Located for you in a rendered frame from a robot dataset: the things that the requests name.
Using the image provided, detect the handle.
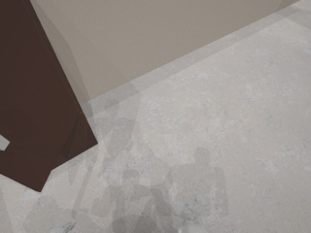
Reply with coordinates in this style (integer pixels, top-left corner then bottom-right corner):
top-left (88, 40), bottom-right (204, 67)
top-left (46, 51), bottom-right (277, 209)
top-left (0, 135), bottom-right (10, 150)

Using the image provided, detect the right robot thigh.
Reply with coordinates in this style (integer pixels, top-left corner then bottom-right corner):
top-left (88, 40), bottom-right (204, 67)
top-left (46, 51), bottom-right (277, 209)
top-left (177, 223), bottom-right (208, 233)

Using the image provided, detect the cupboard door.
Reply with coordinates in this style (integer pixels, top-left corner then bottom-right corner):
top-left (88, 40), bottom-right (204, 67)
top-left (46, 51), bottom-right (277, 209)
top-left (0, 0), bottom-right (80, 192)

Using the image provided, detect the left robot hand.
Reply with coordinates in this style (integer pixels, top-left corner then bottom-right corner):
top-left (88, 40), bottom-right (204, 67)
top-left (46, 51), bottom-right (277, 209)
top-left (50, 219), bottom-right (77, 233)

